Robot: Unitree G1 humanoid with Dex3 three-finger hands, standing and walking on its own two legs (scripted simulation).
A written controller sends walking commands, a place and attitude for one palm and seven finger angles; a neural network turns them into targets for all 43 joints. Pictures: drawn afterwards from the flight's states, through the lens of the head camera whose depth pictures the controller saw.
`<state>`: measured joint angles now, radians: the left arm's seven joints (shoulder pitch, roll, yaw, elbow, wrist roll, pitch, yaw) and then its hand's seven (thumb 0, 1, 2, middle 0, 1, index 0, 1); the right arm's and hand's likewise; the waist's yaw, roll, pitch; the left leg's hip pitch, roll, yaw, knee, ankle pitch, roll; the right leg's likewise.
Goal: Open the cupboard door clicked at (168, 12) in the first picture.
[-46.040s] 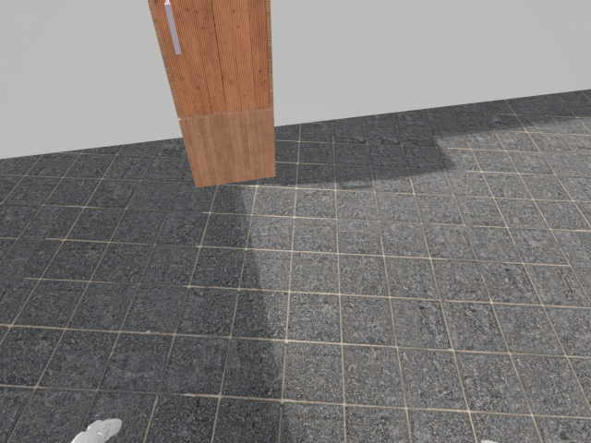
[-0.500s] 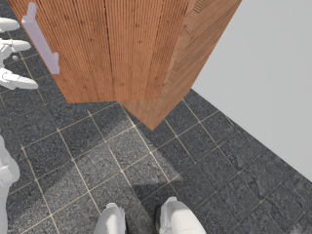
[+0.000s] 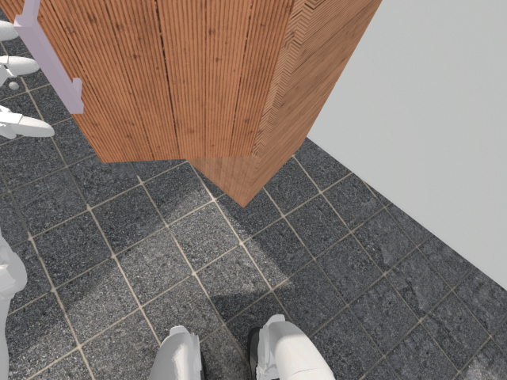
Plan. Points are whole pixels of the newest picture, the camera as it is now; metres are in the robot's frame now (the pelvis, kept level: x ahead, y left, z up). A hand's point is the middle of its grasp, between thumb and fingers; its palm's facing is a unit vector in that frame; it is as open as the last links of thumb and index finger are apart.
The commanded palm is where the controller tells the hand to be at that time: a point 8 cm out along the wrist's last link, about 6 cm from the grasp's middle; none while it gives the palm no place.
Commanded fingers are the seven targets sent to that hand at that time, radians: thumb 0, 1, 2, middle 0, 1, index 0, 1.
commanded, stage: slide the fingers in behind the handle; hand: left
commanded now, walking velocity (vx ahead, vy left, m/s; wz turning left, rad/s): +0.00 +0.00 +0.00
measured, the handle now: (56, 61) +0.56 +0.24 +0.08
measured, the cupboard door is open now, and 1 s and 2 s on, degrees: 47 45 48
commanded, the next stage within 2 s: close the thumb around the handle in 1.40 s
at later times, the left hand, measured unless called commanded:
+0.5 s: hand (37, 91) +0.51 +0.25 +0.07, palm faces +0.02 -1.00 -0.03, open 14.4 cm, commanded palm +0.50 +0.27 +0.07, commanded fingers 0.00 -0.50 0.30 -0.30 -1.20 -0.30 -1.20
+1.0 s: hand (76, 84) +0.52 +0.21 +0.07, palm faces +0.05 -1.00 -0.03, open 14.0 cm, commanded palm +0.50 +0.24 +0.07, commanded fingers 0.00 -0.50 0.30 -0.30 -1.20 -0.30 -1.20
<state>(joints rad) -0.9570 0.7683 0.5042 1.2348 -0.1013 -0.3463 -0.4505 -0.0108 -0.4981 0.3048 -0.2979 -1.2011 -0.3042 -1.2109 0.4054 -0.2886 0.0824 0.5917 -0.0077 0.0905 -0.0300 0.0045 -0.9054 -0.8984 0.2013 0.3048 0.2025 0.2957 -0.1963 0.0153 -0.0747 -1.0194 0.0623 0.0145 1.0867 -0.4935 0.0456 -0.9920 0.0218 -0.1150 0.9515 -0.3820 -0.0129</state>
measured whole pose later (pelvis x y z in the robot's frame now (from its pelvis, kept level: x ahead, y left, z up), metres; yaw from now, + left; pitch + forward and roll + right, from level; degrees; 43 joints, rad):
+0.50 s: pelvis +0.01 +0.00 +0.01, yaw +2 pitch +23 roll -5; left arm -0.93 0.62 0.37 1.19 -0.12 -0.37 -0.36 -0.01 -0.50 0.30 -0.30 -1.20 -0.21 -1.19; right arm 0.39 -0.27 0.06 0.64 -0.02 0.07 -0.01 0.00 -0.91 -0.90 0.20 0.30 0.20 0.30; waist -0.16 0.02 -0.09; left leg -0.98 0.04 -0.01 1.06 -0.49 0.05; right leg -0.94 0.01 -0.13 0.93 -0.39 -0.01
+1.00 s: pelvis +0.01 -0.01 +0.01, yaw +0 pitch +23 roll -4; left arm -0.89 0.56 0.42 1.16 -0.09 -0.39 -0.26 -0.01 -0.50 0.30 -0.29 -1.20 -0.29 -1.20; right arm 0.41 -0.26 0.05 0.60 -0.02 0.08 0.01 0.01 -0.91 -0.90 0.20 0.30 0.20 0.30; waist -0.18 0.03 -0.10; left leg -0.95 0.06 0.03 1.05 -0.50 0.04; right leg -0.95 0.02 -0.10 0.95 -0.40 -0.02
